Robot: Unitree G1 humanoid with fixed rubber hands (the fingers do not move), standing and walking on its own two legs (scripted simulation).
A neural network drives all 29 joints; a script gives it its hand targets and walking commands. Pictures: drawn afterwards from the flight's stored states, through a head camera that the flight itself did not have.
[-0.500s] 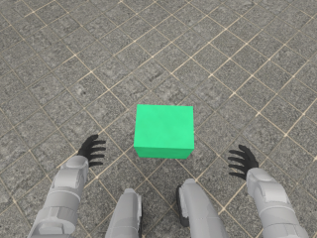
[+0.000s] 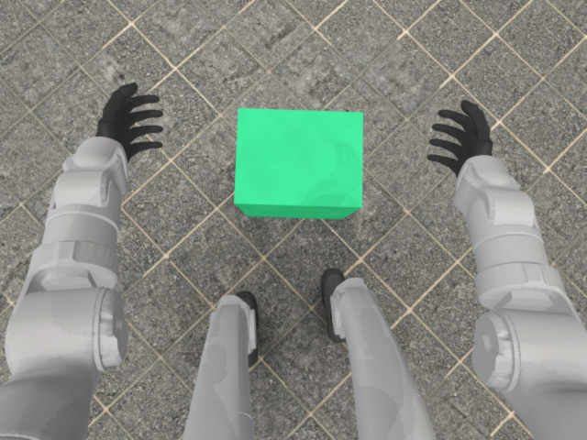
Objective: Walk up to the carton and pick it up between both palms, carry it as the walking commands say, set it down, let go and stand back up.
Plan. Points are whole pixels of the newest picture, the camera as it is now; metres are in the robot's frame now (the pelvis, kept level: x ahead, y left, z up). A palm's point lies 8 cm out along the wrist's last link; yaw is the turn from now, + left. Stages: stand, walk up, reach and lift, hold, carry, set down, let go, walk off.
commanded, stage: reach and lift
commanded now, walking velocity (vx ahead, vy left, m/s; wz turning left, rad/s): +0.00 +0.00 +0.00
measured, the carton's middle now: (297, 171) +0.52 -0.04 -0.53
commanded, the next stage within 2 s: none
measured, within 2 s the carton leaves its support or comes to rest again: neither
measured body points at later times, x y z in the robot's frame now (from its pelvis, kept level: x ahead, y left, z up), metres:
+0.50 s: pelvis +0.03 +0.01 -0.02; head +0.34 -0.01 +0.31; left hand +0.58 +0.18 -0.12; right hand +0.51 -0.29 -0.13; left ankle +0.07 +0.14 -0.64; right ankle +0.11 -0.12 -0.64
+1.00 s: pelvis -0.01 +0.01 -0.15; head +0.35 -0.01 +0.11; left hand +0.58 +0.17 -0.29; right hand +0.51 -0.28 -0.29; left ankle +0.07 +0.14 -0.64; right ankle +0.11 -0.12 -0.64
